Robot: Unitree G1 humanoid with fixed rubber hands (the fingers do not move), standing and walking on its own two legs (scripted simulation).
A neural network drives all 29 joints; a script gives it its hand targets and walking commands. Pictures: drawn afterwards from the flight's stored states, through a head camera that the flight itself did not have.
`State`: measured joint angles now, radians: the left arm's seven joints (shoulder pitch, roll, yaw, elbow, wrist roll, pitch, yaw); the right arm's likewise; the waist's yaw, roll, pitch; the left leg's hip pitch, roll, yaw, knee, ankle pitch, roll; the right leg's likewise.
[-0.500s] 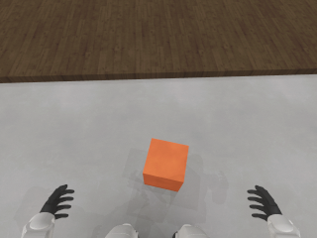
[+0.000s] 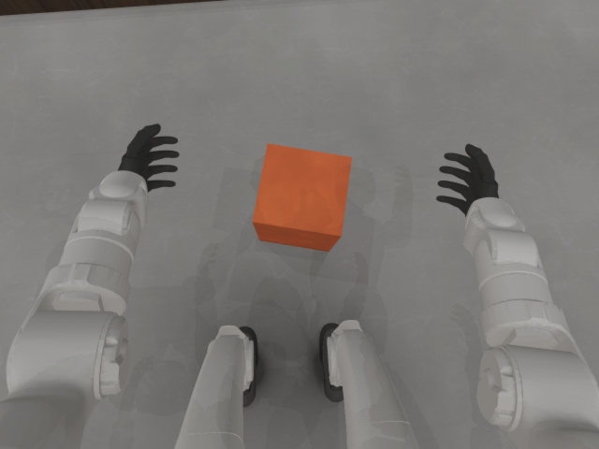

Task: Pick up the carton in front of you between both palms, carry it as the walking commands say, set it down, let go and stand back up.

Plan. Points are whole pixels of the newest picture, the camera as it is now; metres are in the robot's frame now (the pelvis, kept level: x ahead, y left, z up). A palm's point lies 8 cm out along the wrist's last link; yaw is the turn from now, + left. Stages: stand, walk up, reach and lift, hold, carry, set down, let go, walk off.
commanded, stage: reach and lift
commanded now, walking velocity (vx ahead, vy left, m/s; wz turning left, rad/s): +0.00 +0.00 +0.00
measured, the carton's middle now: (301, 203) +0.55 -0.05 -0.56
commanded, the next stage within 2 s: none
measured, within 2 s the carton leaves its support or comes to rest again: neither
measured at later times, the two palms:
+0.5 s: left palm (194, 103) +0.60 +0.14 -0.14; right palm (430, 139) +0.52 -0.23 -0.13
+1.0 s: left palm (219, 171) +0.58 +0.15 -0.38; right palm (388, 198) +0.50 -0.23 -0.38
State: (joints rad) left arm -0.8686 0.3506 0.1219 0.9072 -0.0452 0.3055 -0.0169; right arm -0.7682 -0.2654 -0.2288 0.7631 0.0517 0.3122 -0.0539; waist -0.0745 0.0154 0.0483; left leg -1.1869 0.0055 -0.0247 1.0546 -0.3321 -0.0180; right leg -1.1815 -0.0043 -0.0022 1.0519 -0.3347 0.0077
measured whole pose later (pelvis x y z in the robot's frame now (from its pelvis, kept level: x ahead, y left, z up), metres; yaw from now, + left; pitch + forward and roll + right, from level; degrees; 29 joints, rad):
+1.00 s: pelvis -0.02 +0.01 -0.23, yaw -2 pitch +48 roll -2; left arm -1.52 0.45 0.08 1.11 -0.10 0.15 0.08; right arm -1.32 -0.25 -0.32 0.89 0.12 0.14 -0.12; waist -0.11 -0.01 0.16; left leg -2.18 -0.06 -0.08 1.90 -0.56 -0.05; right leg -2.18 0.05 0.03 1.88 -0.54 0.05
